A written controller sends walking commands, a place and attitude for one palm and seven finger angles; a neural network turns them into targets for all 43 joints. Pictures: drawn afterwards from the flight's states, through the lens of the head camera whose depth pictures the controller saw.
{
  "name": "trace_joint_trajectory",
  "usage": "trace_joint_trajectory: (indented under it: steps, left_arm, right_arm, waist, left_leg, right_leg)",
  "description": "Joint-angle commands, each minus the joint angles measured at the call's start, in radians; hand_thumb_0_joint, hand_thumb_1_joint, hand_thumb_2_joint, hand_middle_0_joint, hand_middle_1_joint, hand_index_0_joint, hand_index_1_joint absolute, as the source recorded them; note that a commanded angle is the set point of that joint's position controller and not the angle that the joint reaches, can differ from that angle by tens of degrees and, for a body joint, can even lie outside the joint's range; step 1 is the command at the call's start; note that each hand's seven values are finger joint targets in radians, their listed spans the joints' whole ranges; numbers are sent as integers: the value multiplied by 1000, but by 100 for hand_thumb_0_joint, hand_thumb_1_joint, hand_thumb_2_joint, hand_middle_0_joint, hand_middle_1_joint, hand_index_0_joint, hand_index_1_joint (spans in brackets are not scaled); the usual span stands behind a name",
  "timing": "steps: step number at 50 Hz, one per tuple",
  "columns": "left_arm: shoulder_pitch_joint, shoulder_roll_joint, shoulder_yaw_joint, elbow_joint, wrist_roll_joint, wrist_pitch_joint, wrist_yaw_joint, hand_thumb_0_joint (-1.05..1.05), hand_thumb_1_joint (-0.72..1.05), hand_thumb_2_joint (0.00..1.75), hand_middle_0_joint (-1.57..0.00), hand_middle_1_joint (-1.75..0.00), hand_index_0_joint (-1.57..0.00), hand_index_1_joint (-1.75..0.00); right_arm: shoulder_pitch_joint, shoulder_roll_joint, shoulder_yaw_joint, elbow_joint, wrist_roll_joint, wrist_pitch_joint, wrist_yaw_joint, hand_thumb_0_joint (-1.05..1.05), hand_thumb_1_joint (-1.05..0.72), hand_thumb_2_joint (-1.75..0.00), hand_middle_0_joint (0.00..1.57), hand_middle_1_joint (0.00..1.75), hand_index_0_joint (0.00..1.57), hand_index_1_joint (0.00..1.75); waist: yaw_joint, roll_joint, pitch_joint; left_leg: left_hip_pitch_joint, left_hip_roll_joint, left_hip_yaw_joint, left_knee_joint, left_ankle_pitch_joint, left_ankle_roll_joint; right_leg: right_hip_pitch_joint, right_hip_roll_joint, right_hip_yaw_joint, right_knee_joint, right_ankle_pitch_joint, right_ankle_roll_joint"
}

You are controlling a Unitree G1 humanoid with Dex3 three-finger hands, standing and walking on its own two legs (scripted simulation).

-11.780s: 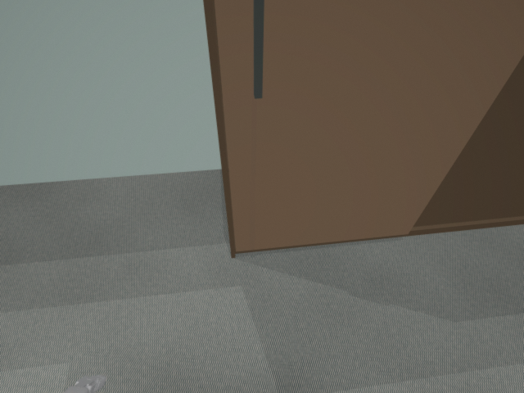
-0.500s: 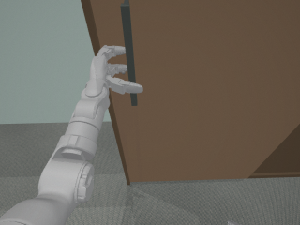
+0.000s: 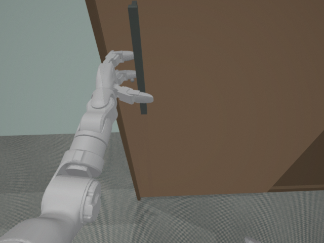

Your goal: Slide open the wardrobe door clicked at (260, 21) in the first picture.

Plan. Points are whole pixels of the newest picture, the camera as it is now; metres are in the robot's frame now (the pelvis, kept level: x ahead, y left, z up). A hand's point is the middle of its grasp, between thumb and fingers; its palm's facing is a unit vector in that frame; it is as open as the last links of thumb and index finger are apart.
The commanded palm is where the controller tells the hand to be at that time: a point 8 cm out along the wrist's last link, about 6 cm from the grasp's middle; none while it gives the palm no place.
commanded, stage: slide the fingers in behind the handle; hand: left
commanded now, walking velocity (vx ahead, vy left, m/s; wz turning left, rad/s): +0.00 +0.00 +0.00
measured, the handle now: (140, 66) +0.50 +0.08 +0.20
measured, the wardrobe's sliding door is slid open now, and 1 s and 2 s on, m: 0.00 0.00 0.00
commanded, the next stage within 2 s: grip the handle and tug to test in 1.36 s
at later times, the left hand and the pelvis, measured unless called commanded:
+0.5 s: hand (142, 80) +0.45 +0.07 +0.19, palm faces +0.02 -1.00 +0.02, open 14.0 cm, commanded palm +0.43 +0.12 +0.20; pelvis +0.01 +0.01 +0.00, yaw +0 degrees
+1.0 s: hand (145, 79) +0.45 +0.06 +0.19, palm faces +0.04 -1.00 +0.01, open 13.8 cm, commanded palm +0.43 +0.11 +0.20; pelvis +0.00 +0.00 +0.00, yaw +1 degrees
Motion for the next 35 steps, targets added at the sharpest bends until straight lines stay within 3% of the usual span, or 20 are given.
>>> trace_joint_trajectory:
  steps: [1, 2, 5, 7, 9, 11, 13, 15, 18, 20, 21, 23, 25, 26, 28, 31, 33, 34, 35]
  left_arm:
    - [-531, 83, -27, -258, -2, -45, 11, 0, -50, 30, -30, -120, -30, -120]
    - [-528, 108, -1, -266, -5, -39, 17, 0, -50, 30, -30, -120, -30, -120]
    - [-543, 102, -4, -272, -2, -22, 29, 0, -50, 30, -30, -120, -30, -120]
    - [-539, 93, -7, -285, 2, -26, 40, 0, -50, 30, -30, -120, -30, -120]
    - [-542, 117, 15, -253, 3, -18, 47, 0, -50, 30, -30, -120, -30, -120]
    - [-528, 110, 11, -266, 8, -24, 51, 0, -50, 30, -30, -120, -30, -120]
    - [-523, 84, -9, -277, 13, -24, 49, 0, -50, 30, -30, -120, -30, -120]
    - [-540, 29, -56, -272, 14, -16, 47, 0, -50, 30, -30, -120, -30, -120]
    - [-541, 63, -20, -275, 4, -1, 56, 0, -50, 30, -30, -120, -30, -120]
    - [-554, 42, -36, -266, 10, 6, 63, 0, -50, 30, -30, -120, -30, -120]
    - [-540, 59, -19, -257, 9, 2, 71, 0, -50, 30, -30, -120, -30, -120]
    - [-584, 28, -46, -280, 14, -5, 78, 0, -50, 30, -30, -120, -30, -120]
    - [-579, 22, -47, -272, 15, -8, 83, 0, -50, 30, -30, -120, -30, -120]
    - [-561, 40, -34, -243, 15, -11, 88, 0, -50, 30, -30, -120, -30, -120]
    - [-598, 25, -44, -238, 18, -10, 90, 0, -50, 30, -30, -120, -30, -120]
    - [-591, 51, -27, -260, 27, -22, 97, 0, -50, 30, -30, -120, -30, -120]
    - [-589, 12, -56, -264, 29, -23, 95, 0, -50, 30, -30, -120, -30, -120]
    - [-591, -10, -70, -250, 24, -20, 92, 0, -50, 30, -30, -120, -30, -120]
    - [-593, -2, -64, -231, 20, -15, 90, 0, -50, 30, -30, -120, -30, -120]
  right_arm:
    - [-63, -115, -45, -128, 3, -44, -9, 0, -90, -90, 20, 30, 20, 30]
    - [-66, -118, -44, -126, 2, -43, -10, 0, -90, -90, 20, 30, 20, 30]
    - [-75, -113, -40, -124, 0, -38, -11, 0, -90, -90, 20, 30, 20, 30]
    - [-77, -110, -40, -128, -3, -35, -11, 0, -90, -90, 20, 30, 20, 30]
    - [-73, -111, -36, -121, -6, -29, -12, 0, -90, -90, 20, 30, 20, 30]
    - [-74, -113, -42, -131, -9, -25, -12, 0, -90, -90, 20, 30, 20, 30]
    - [-80, -106, -39, -133, -6, -24, -9, 0, -90, -90, 20, 30, 20, 30]
    - [-76, -104, -41, -129, -4, -24, -7, 0, -90, -90, 20, 30, 20, 30]
    - [-77, -109, -40, -130, -7, -19, -9, 0, -90, -90, 20, 30, 20, 30]
    - [-78, -104, -39, -126, -9, -16, -11, 0, -90, -90, 20, 30, 20, 30]
    - [-73, -108, -42, -127, -10, -13, -12, 0, -90, -90, 20, 30, 20, 30]
    - [-78, -100, -38, -124, -12, -17, -11, 0, -90, -90, 20, 30, 20, 30]
    - [-74, -100, -41, -121, -13, -19, -10, 0, -90, -90, 20, 30, 20, 30]
    - [-64, -106, -43, -116, -14, -15, -12, 0, -90, -90, 20, 30, 20, 30]
    - [-65, -103, -40, -113, -15, -17, -11, 0, -90, -90, 20, 30, 20, 30]
    - [-56, -104, -46, -114, -19, -15, -9, 0, -90, -90, 20, 30, 20, 30]
    - [-62, -98, -44, -114, -16, -19, -7, 0, -90, -90, 20, 30, 20, 30]
    - [-57, -98, -44, -111, -17, -21, -6, 0, -90, -90, 20, 30, 20, 30]
    - [-57, -101, -44, -106, -15, -22, -7, 0, -90, -90, 20, 30, 20, 30]
  waist:
    - [-12, -67, -290]
    - [-5, -86, -302]
    - [-7, -93, -301]
    - [-3, -66, -307]
    - [-4, -94, -279]
    - [2, -117, -304]
    - [4, -68, -312]
    - [-15, -79, -293]
    - [-5, -79, -306]
    - [-12, -86, -291]
    - [-6, -116, -290]
    - [-16, -72, -294]
    - [-15, -82, -310]
    - [-14, -126, -304]
    - [-22, -92, -291]
    - [-8, -76, -343]
    - [-16, -65, -333]
    - [-22, -91, -314]
    - [-25, -92, -299]
  left_leg:
    - [194, 1, -53, -4, 206, 27]
    - [195, 2, -58, -5, 209, 27]
    - [185, 1, -55, -9, 201, 26]
    - [197, 1, -56, -7, 216, 25]
    - [171, 0, -55, -12, 199, 24]
    - [176, 0, -53, -12, 222, 26]
    - [197, 1, -51, -5, 250, 21]
    - [215, 7, -58, -3, 245, 17]
    - [205, 2, -56, -4, 245, 19]
    - [193, 3, -56, -8, 234, 18]
    - [189, 5, -61, -10, 241, 19]
    - [204, 3, -58, -5, 239, 19]
    - [211, 5, -59, -1, 245, 17]
    - [197, 7, -65, -7, 246, 17]
    - [196, 4, -61, -4, 229, 18]
    - [203, 4, -57, -2, 276, 17]
    - [216, 3, -56, 5, 280, 16]
    - [210, 4, -59, 4, 269, 16]
    - [201, 5, -59, 2, 249, 16]
  right_leg:
    - [17, -27, 44, -51, 294, 37]
    - [19, -24, 47, -50, 300, 37]
    - [27, -27, 50, -49, 299, 38]
    - [25, -27, 48, -47, 301, 36]
    - [29, -29, 50, -51, 298, 38]
    - [55, -31, 46, -47, 316, 38]
    - [45, -29, 47, -39, 341, 32]
    - [8, -24, 40, -41, 319, 32]
    - [29, -26, 44, -44, 328, 33]
    - [24, -27, 43, -43, 318, 34]
    - [36, -28, 37, -46, 312, 34]
    - [16, -27, 43, -44, 314, 33]
    - [14, -25, 43, -40, 316, 33]
    - [30, -26, 36, -42, 308, 34]
    - [7, -25, 42, -43, 301, 35]
    - [49, -30, 43, -33, 345, 32]
    - [27, -26, 42, -31, 351, 31]
    - [16, -23, 38, -34, 342, 33]
    - [7, -23, 40, -39, 324, 34]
